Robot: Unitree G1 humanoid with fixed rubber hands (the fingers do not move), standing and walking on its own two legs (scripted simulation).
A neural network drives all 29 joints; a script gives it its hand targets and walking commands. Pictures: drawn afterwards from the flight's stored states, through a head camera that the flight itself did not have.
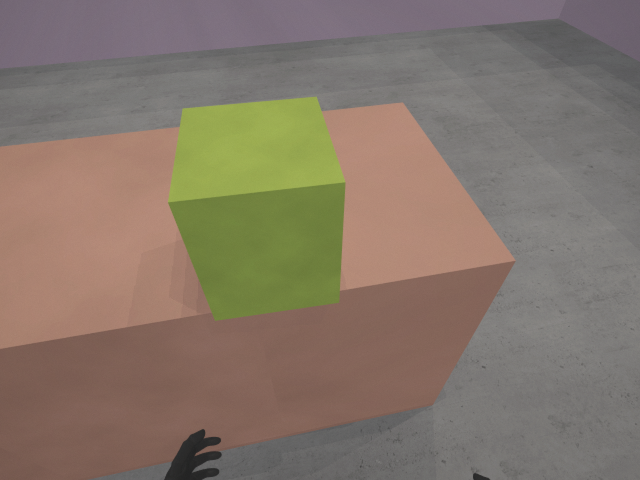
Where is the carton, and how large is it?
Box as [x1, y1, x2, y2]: [168, 97, 345, 320]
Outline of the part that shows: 316,97 182,109 168,203 215,320 338,302 345,182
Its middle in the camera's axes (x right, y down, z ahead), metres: -0.08 -0.04 +0.59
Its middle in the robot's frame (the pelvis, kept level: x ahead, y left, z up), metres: +0.48 +0.09 +0.07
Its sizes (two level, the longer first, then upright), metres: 0.210 0.200 0.250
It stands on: a pedestal, 0.71 m high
